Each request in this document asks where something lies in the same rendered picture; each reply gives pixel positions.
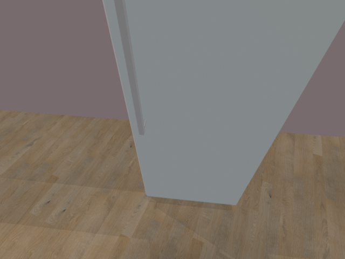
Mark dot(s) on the fridge door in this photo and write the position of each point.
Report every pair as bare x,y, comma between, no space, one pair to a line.
217,80

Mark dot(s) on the handle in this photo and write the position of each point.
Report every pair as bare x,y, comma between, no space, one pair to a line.
121,13

